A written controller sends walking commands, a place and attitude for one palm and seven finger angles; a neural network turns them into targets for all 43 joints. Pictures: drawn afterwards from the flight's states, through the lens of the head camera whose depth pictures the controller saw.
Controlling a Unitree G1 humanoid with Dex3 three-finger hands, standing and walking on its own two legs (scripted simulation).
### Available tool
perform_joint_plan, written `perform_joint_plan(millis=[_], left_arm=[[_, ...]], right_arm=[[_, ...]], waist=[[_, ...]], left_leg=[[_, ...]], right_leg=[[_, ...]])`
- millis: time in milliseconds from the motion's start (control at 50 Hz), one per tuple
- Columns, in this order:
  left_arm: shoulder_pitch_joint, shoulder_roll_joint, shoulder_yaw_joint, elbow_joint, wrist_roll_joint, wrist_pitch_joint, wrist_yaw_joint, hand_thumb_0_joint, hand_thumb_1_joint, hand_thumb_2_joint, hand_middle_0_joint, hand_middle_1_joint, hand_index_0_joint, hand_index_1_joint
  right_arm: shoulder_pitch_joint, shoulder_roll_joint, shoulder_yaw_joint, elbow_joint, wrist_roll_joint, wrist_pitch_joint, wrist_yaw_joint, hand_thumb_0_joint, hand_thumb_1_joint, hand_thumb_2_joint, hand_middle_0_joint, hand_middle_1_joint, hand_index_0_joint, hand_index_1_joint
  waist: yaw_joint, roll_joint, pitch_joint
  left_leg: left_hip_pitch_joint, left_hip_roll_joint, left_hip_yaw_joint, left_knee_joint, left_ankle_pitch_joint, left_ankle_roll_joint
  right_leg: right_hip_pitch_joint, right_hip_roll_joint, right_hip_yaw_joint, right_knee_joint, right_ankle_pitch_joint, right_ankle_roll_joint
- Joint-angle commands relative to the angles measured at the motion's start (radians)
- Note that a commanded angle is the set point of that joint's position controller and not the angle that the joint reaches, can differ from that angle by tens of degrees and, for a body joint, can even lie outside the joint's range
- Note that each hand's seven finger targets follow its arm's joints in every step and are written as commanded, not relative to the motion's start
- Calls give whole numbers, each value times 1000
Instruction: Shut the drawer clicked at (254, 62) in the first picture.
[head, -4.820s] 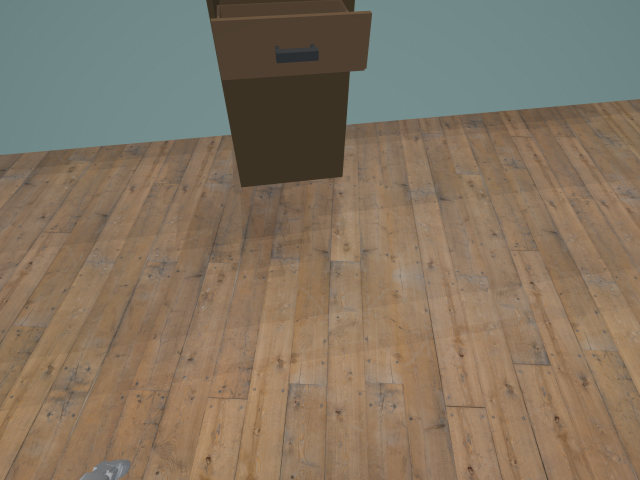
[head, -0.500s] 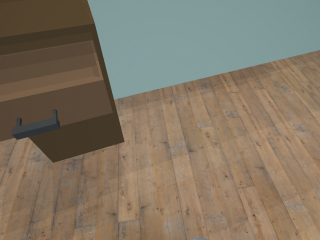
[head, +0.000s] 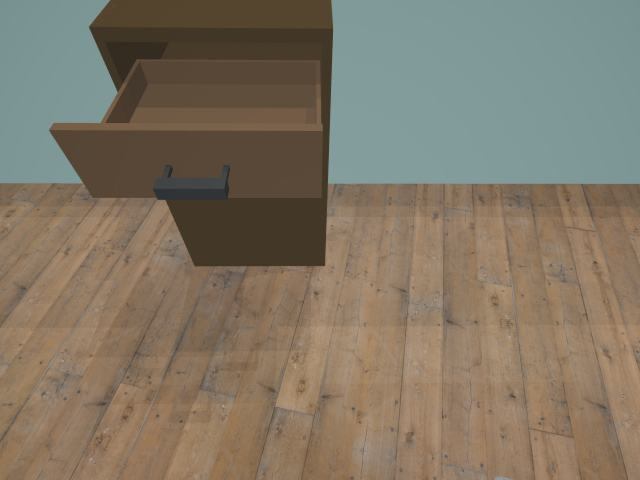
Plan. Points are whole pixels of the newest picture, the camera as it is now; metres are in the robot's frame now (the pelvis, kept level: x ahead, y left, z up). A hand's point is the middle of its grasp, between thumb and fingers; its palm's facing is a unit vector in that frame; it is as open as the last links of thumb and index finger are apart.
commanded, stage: take the last steps up to it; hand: left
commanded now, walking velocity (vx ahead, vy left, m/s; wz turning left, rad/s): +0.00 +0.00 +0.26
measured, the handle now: (194, 179) +0.57 +0.28 +0.00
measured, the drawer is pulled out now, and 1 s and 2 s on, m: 0.30 0.30 0.30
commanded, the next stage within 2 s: come to a stop and stand still in 1.16 s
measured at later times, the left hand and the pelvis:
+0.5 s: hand out of the picture +0.09 +0.19 -0.16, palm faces +0.07 -0.97 -0.22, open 7.4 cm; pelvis +0.04 +0.01 +0.00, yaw +4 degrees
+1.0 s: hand out of the picture +0.08 +0.22 -0.19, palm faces +0.19 -0.97 -0.13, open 7.3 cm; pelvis +0.18 +0.07 -0.01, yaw +5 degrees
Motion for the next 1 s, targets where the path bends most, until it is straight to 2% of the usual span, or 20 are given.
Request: perform_joint_plan(millis=[0,20,40,80,140,320,360,420,440,460,480,520,560,600,820,860,880,900,920,980], left_arm=[[31,150,53,-57,-25,2,9,0,900,900,-200,-300,-200,-300],[2,101,30,-82,-20,8,8,0,900,900,-200,-300,-200,-300],[-51,114,28,-72,-14,20,14,0,900,900,-200,-300,-200,-300],[-63,124,34,-42,-12,18,0,0,900,900,-200,-300,-200,-300],[-13,104,27,4,-7,3,-21,0,900,900,-200,-300,-200,-300],[-102,58,11,-11,-6,-23,-31,0,900,900,-200,-300,-200,-300],[-87,55,13,-5,-7,-30,-32,0,900,900,-200,-300,-200,-300],[76,56,24,62,-5,-48,-26,0,900,900,-200,-300,-200,-300],[154,115,36,90,2,-60,-18,0,900,900,-200,-300,-200,-300],[242,202,56,105,1,-62,-9,0,900,900,-200,-300,-200,-300],[274,206,56,110,-16,-65,-4,0,900,900,-200,-300,-200,-300],[147,130,42,89,-14,-70,2,0,900,900,-200,-300,-200,-300],[98,62,29,78,-13,-78,5,0,900,900,-200,-300,-200,-300],[98,47,20,86,-14,-90,4,0,900,900,-200,-300,-200,-300],[186,94,33,157,-5,-87,5,0,900,900,-200,-300,-200,-300],[169,89,36,161,-8,-78,5,0,900,900,-200,-300,-200,-300],[176,66,32,160,-13,-74,4,0,900,900,-200,-300,-200,-300],[222,16,25,149,-22,-71,0,0,900,900,-200,-300,-200,-300],[195,-8,18,120,-22,-74,-2,0,900,900,-200,-300,-200,-300],[65,7,22,106,-14,-66,-6,0,900,900,-200,-300,-200,-300]], right_arm=[[103,-175,-29,-45,-12,-55,-10,0,-900,-900,200,300,200,300],[116,-237,-39,-45,-12,-46,-14,0,-900,-900,200,300,200,300],[130,-210,-31,-23,-17,-49,-27,0,-900,-900,200,300,200,300],[84,-162,-17,-22,-18,-52,-38,0,-900,-900,200,300,200,300],[84,-117,-4,-17,-13,-75,-36,0,-900,-900,200,300,200,300],[235,-94,-10,62,-18,-102,-39,0,-900,-900,200,300,200,300],[228,-92,-9,75,-19,-102,-37,0,-900,-900,200,300,200,300],[203,-61,0,92,-12,-103,-37,0,-900,-900,200,300,200,300],[217,-12,9,88,-3,-109,-34,0,-900,-900,200,300,200,300],[190,25,15,49,-4,-111,-24,0,-900,-900,200,300,200,300],[151,-43,0,39,-16,-102,-20,0,-900,-900,200,300,200,300],[136,-28,-11,56,-17,-97,-8,0,-900,-900,200,300,200,300],[188,19,-11,92,-22,-84,-2,0,-900,-900,200,300,200,300],[223,40,-6,104,-23,-77,0,0,-900,-900,200,300,200,300],[30,57,3,25,-11,-106,18,0,-900,-900,200,300,200,300],[124,32,-2,58,-17,-117,7,0,-900,-900,200,300,200,300],[239,-10,-10,93,-21,-126,-4,0,-900,-900,200,300,200,300],[356,-115,-32,117,-32,-134,-19,0,-900,-900,200,300,200,300],[433,-178,-42,129,-22,-124,-28,0,-900,-900,200,300,200,300],[281,-80,-18,101,-17,-126,-40,0,-900,-900,200,300,200,300]], waist=[[-54,138,-191],[-66,297,-147],[-87,254,-132],[-62,246,-84],[-39,169,-50],[-72,140,-3],[-55,136,-2],[26,51,-32],[53,-103,-53],[89,-301,-46],[97,-260,-33],[31,-124,57],[-14,-33,58],[-37,-87,46],[6,-131,33],[-46,-94,-5],[-89,-8,-72],[-119,212,-188],[-136,323,-224],[-101,152,-70]], left_leg=[[312,221,-222,-357,455,99],[274,391,-363,-368,718,215],[204,364,-350,-384,622,244],[175,295,-303,-412,364,239],[172,216,-223,-452,237,210],[184,234,-286,-493,116,253],[135,227,-290,-471,107,244],[-32,136,-197,-288,40,170],[-191,48,-100,-89,-16,122],[-373,-45,13,171,-147,82],[-378,5,-61,318,-151,85],[-402,64,-79,431,16,81],[-324,86,-58,416,130,59],[-307,96,-29,377,181,37],[-151,62,67,-39,184,44],[44,24,98,-162,231,53],[216,40,74,-231,250,61],[422,263,-184,-260,329,128],[474,430,-404,-364,429,221],[212,393,-309,-439,304,246]], right_leg=[[-150,-42,40,177,96,19],[-276,20,69,320,-330,51],[-256,21,146,416,-323,47],[-314,34,172,522,-230,36],[-302,43,147,504,-111,34],[-243,52,129,208,-117,18],[-157,72,119,118,-112,10],[157,85,117,-120,25,-1],[319,-54,298,-208,-113,-47],[398,-279,615,-355,-186,-149],[276,-314,707,-427,-327,-190],[136,-267,591,-450,-365,-187],[62,-185,391,-432,-149,-147],[56,-147,268,-421,26,-134],[110,-139,198,-313,220,-139],[62,-99,161,-179,262,-110],[23,-55,126,7,310,-87],[-146,44,60,257,50,-42],[-289,122,64,503,-315,-24],[-366,30,178,694,-186,-38]])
